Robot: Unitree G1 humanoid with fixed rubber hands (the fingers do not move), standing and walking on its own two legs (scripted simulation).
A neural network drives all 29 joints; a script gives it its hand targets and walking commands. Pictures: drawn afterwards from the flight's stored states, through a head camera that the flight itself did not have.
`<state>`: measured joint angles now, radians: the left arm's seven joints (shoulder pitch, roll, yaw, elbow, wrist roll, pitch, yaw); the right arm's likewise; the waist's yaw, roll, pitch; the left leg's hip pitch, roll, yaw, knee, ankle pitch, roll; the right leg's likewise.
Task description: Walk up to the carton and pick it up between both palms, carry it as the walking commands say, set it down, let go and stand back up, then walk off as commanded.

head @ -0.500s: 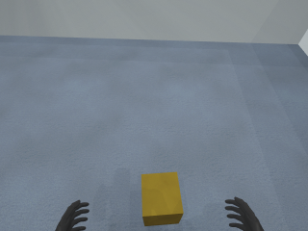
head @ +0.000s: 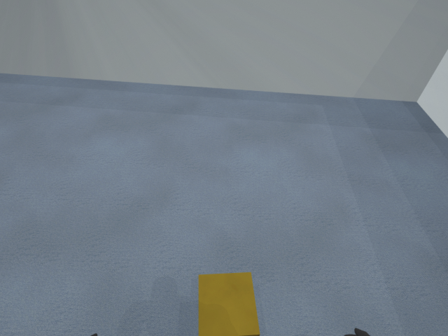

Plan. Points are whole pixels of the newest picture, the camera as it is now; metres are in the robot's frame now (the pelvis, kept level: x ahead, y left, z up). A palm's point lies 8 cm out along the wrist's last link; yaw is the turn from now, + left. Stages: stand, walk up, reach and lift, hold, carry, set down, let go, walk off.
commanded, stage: stand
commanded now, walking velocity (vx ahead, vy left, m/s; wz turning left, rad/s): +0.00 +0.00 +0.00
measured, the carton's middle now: (225, 314) +0.39 -0.02 -0.65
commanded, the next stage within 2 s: walk off in 1.66 s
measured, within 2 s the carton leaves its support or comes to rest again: neither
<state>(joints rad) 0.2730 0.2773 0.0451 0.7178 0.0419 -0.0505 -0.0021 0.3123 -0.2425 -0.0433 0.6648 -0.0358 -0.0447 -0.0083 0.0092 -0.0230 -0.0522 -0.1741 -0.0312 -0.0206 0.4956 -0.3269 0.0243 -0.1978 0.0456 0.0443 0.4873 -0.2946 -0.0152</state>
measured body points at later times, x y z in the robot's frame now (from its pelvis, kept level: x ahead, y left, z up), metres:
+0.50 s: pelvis +0.03 +0.00 -0.01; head +0.02 +0.01 +0.44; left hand +0.07 +0.28 -0.15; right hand +0.07 -0.25 -0.14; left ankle -0.04 +0.10 -0.74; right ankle -0.02 -0.11 -0.74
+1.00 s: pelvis +0.03 +0.00 +0.00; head +0.02 +0.00 +0.45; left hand +0.01 +0.25 -0.16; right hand +0.01 -0.24 -0.15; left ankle -0.04 +0.10 -0.74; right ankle -0.02 -0.11 -0.74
